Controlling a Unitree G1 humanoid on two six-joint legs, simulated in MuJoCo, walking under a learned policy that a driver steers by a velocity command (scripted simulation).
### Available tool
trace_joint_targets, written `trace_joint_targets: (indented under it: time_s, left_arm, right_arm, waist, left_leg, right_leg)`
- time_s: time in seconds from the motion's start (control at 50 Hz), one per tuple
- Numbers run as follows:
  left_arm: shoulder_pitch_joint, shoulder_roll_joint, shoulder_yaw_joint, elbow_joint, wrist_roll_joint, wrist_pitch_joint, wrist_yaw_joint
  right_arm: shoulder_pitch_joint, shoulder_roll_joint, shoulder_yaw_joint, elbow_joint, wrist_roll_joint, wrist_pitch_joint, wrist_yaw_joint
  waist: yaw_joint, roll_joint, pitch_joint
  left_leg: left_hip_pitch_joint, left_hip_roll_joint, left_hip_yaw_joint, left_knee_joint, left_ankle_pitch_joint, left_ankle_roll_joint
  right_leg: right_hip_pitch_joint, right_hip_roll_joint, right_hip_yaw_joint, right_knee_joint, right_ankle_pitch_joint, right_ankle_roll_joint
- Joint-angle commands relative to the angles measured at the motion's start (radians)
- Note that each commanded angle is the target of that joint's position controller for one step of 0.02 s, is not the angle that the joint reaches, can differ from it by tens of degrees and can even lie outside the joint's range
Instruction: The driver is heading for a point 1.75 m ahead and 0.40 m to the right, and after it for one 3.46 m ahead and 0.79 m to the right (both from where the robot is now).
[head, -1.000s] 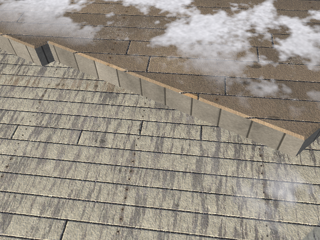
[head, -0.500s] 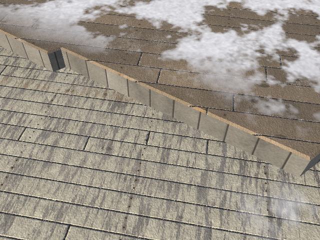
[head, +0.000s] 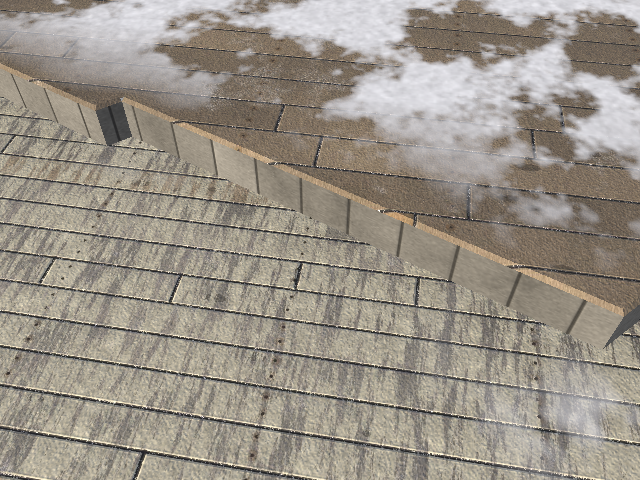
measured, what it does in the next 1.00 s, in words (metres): walks ahead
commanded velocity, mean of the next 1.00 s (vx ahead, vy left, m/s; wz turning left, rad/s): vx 0.13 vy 0.00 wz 0.00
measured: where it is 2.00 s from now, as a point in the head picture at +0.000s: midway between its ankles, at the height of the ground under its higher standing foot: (345, 394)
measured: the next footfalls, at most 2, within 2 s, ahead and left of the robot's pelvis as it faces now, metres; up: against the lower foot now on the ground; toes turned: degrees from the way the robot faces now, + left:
left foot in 1.22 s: +0.42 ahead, +0.09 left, +0.00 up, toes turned +2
right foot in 1.76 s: +0.71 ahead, -0.13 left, +0.00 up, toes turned -10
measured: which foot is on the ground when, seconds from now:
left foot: down 0.00-0.78, up 0.80-1.00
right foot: down 0.00-1.00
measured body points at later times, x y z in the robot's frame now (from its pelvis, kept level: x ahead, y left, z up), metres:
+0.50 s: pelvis +0.00 -0.01 +0.00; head +0.01 -0.01 +0.45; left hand +0.02 +0.25 -0.15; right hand +0.03 -0.26 -0.15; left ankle -0.02 +0.11 -0.74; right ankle +0.00 -0.16 -0.74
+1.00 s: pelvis +0.11 -0.04 +0.01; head +0.12 -0.06 +0.46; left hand +0.01 +0.19 -0.13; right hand +0.23 -0.30 -0.12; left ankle +0.16 +0.11 -0.67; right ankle +0.01 -0.14 -0.74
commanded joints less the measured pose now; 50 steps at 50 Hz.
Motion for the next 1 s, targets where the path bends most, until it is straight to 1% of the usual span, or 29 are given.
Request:
trace_joint_targets:
  time_s: [0.02, 0.26, 0.54, 0.56, 0.58, 0.6, 0.62, 0.64, 0.66, 0.68, 0.7, 0.72, 0.74, 0.76, 0.78, 0.8, 0.82, 0.84, 0.86, 0.88, 0.9, 0.92, 0.94, 0.96, 1.0]
  left_arm:
    - [0.014, 0.116, 0.019, -0.016, 0.0, -0.006, 0.005]
    - [0.04, 0.093, 0.012, 0.021, 0.0, -0.002, 0.008]
    - [0.082, 0.065, 0.001, 0.037, -0.001, -0.002, 0.01]
    - [0.102, 0.051, -0.003, 0.047, -0.001, -0.001, 0.01]
    - [0.106, 0.048, -0.003, 0.049, -0.006, 0.0, 0.012]
    - [0.104, 0.053, 0.0, 0.043, -0.011, -0.001, 0.013]
    - [0.093, 0.055, 0.0, 0.031, -0.011, -0.008, 0.013]
    - [0.076, 0.04, -0.003, 0.014, -0.011, -0.021, 0.009]
    - [0.07, 0.024, -0.007, 0.004, -0.013, -0.039, 0.001]
    - [0.075, 0.006, -0.01, -0.003, -0.017, -0.058, -0.01]
    - [0.073, 0.005, -0.01, -0.009, -0.021, -0.073, -0.019]
    - [0.094, 0.002, -0.009, -0.008, -0.027, -0.086, -0.027]
    - [0.151, -0.006, -0.008, 0.008, -0.031, -0.095, -0.032]
    - [0.239, 0.0, -0.002, 0.041, -0.029, -0.1, -0.033]
    - [0.351, 0.055, 0.016, 0.074, -0.019, -0.101, -0.033]
    - [0.483, 0.21, 0.054, 0.094, -0.023, -0.108, -0.043]
    - [0.454, 0.18, 0.039, 0.078, 0.0, -0.121, -0.051]
    - [0.365, 0.113, 0.021, 0.045, 0.0, -0.131, -0.05]
    - [0.315, 0.083, 0.013, 0.02, -0.006, -0.135, -0.053]
    - [0.29, 0.072, 0.007, 0.007, -0.013, -0.132, -0.056]
    - [0.295, 0.049, -0.002, 0.004, -0.01, -0.125, -0.055]
    - [0.323, 0.035, -0.007, 0.007, -0.005, -0.118, -0.051]
    - [0.345, 0.031, -0.009, 0.009, -0.002, -0.111, -0.046]
    - [0.355, 0.038, -0.01, 0.005, 0.0, -0.104, -0.039]
    - [0.352, 0.07, -0.006, -0.01, 0.002, -0.094, -0.025]
  right_arm:
    - [0.022, -0.11, -0.021, -0.025, 0.001, -0.01, -0.005]
    - [0.053, -0.097, -0.01, 0.046, 0.004, -0.011, -0.01]
    - [0.089, -0.074, 0.0, 0.108, 0.007, -0.01, -0.014]
    - [0.106, -0.065, 0.002, 0.12, 0.007, -0.008, -0.016]
    - [0.109, -0.076, -0.002, 0.124, 0.012, -0.004, -0.019]
    - [0.106, -0.102, -0.011, 0.12, 0.018, -0.001, -0.023]
    - [0.11, -0.117, -0.016, 0.115, 0.022, -0.003, -0.024]
    - [0.131, -0.135, -0.022, 0.115, 0.026, -0.01, -0.022]
    - [0.156, -0.154, -0.031, 0.118, 0.033, -0.019, -0.02]
    - [0.162, -0.174, -0.04, 0.119, 0.036, -0.028, -0.018]
    - [0.151, -0.175, -0.043, 0.112, 0.038, -0.034, -0.015]
    - [0.109, -0.166, -0.041, 0.097, 0.039, -0.037, -0.012]
    - [0.052, -0.153, -0.037, 0.077, 0.043, -0.037, -0.009]
    - [0.001, -0.137, -0.032, 0.056, 0.046, -0.036, -0.006]
    - [-0.028, -0.09, -0.02, 0.038, 0.039, -0.044, -0.003]
    - [-0.035, -0.032, -0.007, -0.004, 0.037, -0.061, -0.005]
    - [-0.047, -0.066, -0.016, -0.015, 0.054, -0.081, -0.007]
    - [-0.039, -0.084, -0.021, -0.01, 0.064, -0.094, 0.002]
    - [-0.014, -0.075, -0.021, 0.01, 0.058, -0.102, 0.011]
    - [-0.022, -0.09, -0.029, 0.013, 0.045, -0.11, 0.015]
    - [-0.047, -0.102, -0.038, 0.007, 0.034, -0.113, 0.021]
    - [-0.068, -0.093, -0.04, 0.001, 0.031, -0.114, 0.029]
    - [-0.083, -0.076, -0.038, -0.003, 0.031, -0.11, 0.036]
    - [-0.109, -0.059, -0.034, -0.011, 0.031, -0.106, 0.04]
    - [-0.208, -0.024, -0.019, -0.053, 0.03, -0.101, 0.044]
  waist:
    - [-0.001, 0.008, -0.011]
    - [-0.003, 0.002, 0.002]
    - [-0.007, 0.001, 0.016]
    - [-0.007, 0.007, -0.006]
    - [-0.01, 0.019, 0.008]
    - [-0.013, 0.04, 0.039]
    - [-0.02, 0.058, 0.083]
    - [-0.031, 0.095, 0.112]
    - [-0.04, 0.141, 0.122]
    - [-0.038, 0.196, 0.121]
    - [-0.031, 0.193, 0.135]
    - [-0.003, 0.179, 0.149]
    - [0.039, 0.167, 0.147]
    - [0.08, 0.128, 0.144]
    - [0.108, -0.019, 0.1]
    - [0.131, -0.309, 0.036]
    - [0.103, -0.253, 0.059]
    - [0.058, -0.145, 0.117]
    - [0.036, -0.108, 0.11]
    - [0.026, -0.084, 0.108]
    - [0.027, -0.082, 0.097]
    - [0.035, -0.097, 0.083]
    - [0.037, -0.099, 0.07]
    - [0.041, -0.092, 0.065]
    - [0.053, -0.081, 0.083]
  left_leg:
    - [-0.049, 0.045, -0.035, -0.102, 0.19, 0.011]
    - [-0.059, 0.036, -0.02, -0.106, 0.162, 0.005]
    - [-0.067, 0.031, -0.009, -0.105, 0.142, 0.0]
    - [-0.059, 0.023, -0.003, -0.116, 0.038, 0.002]
    - [-0.075, 0.015, -0.006, -0.124, -0.138, 0.015]
    - [-0.108, 0.025, -0.032, -0.137, -0.32, 0.04]
    - [-0.143, 0.057, -0.081, -0.167, -0.452, 0.067]
    - [-0.155, 0.111, -0.165, -0.205, -0.527, 0.101]
    - [-0.133, 0.176, -0.255, -0.254, -0.573, 0.137]
    - [-0.118, 0.252, -0.358, -0.299, -0.588, 0.177]
    - [-0.159, 0.294, -0.416, -0.322, -0.567, 0.204]
    - [-0.194, 0.294, -0.402, -0.314, -0.523, 0.199]
    - [-0.249, 0.254, -0.326, -0.279, -0.468, 0.167]
    - [-0.319, 0.185, -0.23, -0.195, -0.376, 0.125]
    - [-0.4, 0.092, -0.096, 0.046, -0.214, 0.072]
    - [-0.542, -0.03, 0.069, 0.373, -0.184, 0.014]
    - [-0.633, -0.002, -0.024, 0.58, -0.255, 0.028]
    - [-0.69, 0.053, -0.059, 0.681, -0.174, 0.055]
    - [-0.697, 0.085, -0.048, 0.692, -0.079, 0.072]
    - [-0.705, 0.11, -0.031, 0.652, -0.005, 0.076]
    - [-0.683, 0.132, -0.016, 0.604, 0.052, 0.073]
    - [-0.653, 0.138, 0.006, 0.562, 0.084, 0.063]
    - [-0.643, 0.135, 0.03, 0.527, 0.109, 0.049]
    - [-0.639, 0.13, 0.047, 0.479, 0.131, 0.034]
    - [-0.602, 0.116, 0.071, 0.326, 0.192, 0.01]
  right_leg:
    - [0.025, 0.002, -0.011, -0.053, 0.168, -0.02]
    - [0.016, 0.011, -0.017, -0.058, 0.155, -0.025]
    - [-0.002, 0.02, -0.023, -0.058, 0.138, -0.03]
    - [0.006, 0.034, -0.039, -0.056, 0.049, -0.031]
    - [-0.017, 0.059, -0.064, -0.03, -0.091, -0.039]
    - [-0.063, 0.08, -0.083, 0.007, -0.246, -0.052]
    - [-0.122, 0.082, -0.084, 0.035, -0.335, -0.065]
    - [-0.165, 0.078, -0.089, 0.081, -0.327, -0.073]
    - [-0.216, 0.076, -0.101, 0.153, -0.278, -0.076]
    - [-0.234, 0.068, -0.114, 0.246, -0.202, -0.079]
    - [-0.218, 0.041, -0.093, 0.283, -0.18, -0.097]
    - [-0.178, 0.029, -0.089, 0.238, -0.188, -0.118]
    - [-0.065, 0.033, -0.101, 0.113, -0.184, -0.137]
    - [0.082, 0.046, -0.089, -0.018, -0.126, -0.142]
    - [0.219, -0.052, 0.085, -0.11, -0.13, -0.156]
    - [0.327, -0.27, 0.489, -0.294, -0.294, -0.277]
    - [0.291, -0.367, 0.704, -0.36, -0.358, -0.343]
    - [0.267, -0.349, 0.612, -0.346, -0.32, -0.323]
    - [0.267, -0.297, 0.486, -0.342, -0.254, -0.288]
    - [0.279, -0.261, 0.384, -0.347, -0.145, -0.257]
    - [0.277, -0.23, 0.298, -0.355, -0.036, -0.231]
    - [0.279, -0.203, 0.232, -0.357, 0.076, -0.22]
    - [0.288, -0.185, 0.18, -0.357, 0.169, -0.22]
    - [0.284, -0.174, 0.14, -0.358, 0.231, -0.222]
    - [0.227, -0.161, 0.086, -0.373, 0.279, -0.226]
